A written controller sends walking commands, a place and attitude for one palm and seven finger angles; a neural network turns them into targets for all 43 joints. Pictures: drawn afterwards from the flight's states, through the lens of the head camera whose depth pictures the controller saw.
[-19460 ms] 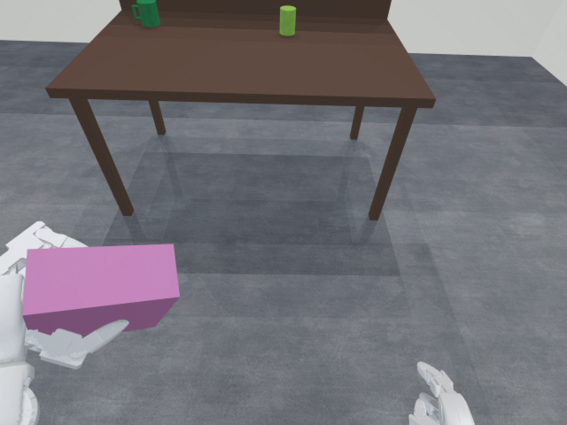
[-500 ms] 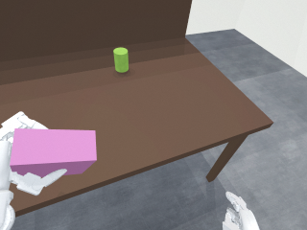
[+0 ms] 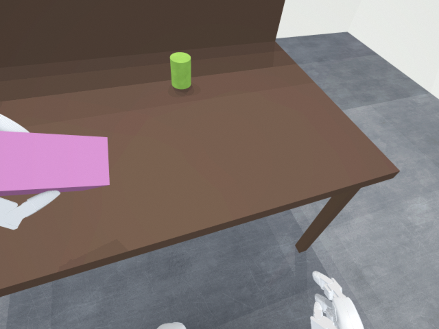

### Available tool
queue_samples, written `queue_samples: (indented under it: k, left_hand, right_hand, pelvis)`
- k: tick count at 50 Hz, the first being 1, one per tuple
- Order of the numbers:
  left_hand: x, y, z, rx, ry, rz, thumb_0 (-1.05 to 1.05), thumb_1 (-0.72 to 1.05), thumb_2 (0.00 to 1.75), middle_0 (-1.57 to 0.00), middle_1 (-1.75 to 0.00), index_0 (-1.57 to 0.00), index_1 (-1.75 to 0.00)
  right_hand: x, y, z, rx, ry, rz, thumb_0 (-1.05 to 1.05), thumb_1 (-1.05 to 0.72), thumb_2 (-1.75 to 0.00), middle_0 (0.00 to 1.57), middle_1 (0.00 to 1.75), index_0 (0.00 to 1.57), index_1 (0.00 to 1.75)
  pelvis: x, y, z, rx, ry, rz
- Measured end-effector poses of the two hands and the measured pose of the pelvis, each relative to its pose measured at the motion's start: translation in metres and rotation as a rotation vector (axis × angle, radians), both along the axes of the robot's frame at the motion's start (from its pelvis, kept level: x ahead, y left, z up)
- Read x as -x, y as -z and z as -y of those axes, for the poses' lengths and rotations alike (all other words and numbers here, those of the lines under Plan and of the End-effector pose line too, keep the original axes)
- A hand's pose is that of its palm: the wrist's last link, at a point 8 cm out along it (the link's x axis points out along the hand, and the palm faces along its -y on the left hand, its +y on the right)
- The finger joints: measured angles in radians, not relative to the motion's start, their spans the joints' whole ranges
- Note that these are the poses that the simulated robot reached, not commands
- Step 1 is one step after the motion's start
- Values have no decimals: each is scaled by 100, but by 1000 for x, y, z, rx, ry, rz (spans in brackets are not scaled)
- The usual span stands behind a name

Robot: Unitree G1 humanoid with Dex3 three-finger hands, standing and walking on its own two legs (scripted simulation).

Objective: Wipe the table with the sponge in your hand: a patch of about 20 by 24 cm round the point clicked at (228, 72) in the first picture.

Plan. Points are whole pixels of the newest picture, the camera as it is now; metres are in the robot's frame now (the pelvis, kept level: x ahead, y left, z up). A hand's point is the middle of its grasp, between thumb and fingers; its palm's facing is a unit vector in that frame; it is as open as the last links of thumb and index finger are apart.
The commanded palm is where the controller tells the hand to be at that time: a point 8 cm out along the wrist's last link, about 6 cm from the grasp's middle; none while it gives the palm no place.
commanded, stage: come to a stop and stand still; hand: left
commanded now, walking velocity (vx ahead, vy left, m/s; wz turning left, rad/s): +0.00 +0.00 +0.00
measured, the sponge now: (58, 167) +0.26 +0.25 +0.19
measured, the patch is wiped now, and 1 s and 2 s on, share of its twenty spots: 0.00 0.00 0.00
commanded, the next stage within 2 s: look again from close up in 0.54 s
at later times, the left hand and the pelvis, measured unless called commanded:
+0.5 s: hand (49, 179) +0.26 +0.27 +0.17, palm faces +0.37 -0.83 -0.43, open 10.1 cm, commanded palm +0.19 +0.30 +0.18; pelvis +0.03 +0.02 +0.00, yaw +0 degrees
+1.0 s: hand (62, 198) +0.24 +0.25 +0.16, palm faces +0.34 -0.87 -0.37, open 10.1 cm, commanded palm +0.18 +0.28 +0.18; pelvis +0.02 +0.00 +0.01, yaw +0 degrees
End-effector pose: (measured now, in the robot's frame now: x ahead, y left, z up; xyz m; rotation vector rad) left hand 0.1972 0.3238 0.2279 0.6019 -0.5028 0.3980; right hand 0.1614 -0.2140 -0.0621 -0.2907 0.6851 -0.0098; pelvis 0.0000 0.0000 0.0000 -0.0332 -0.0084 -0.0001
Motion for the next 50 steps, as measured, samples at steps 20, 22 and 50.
queue_samples:
  k: [20,22,50]
  left_hand:
    - [-23,45,11,96,59,-176,-1,-49,101,-74,-135,-74,-135]
    - [-21,40,14,91,66,-164,-1,-49,101,-74,-135,-74,-135]
    - [-3,56,36,207,65,-244,-1,-49,102,-74,-135,-74,-135]
  right_hand:
    - [-38,-4,-22,9,6,-22,1,-90,-90,20,30,20,30]
    - [-46,-6,-25,-7,0,0,1,-90,-90,20,30,20,30]
    - [-7,-12,12,2,112,21,1,-90,-90,20,30,20,30]
  pelvis:
    - [-32,-2,-22,1,1,0]
    - [-32,-2,-21,5,1,3]
    - [-17,-9,-3,2,7,23]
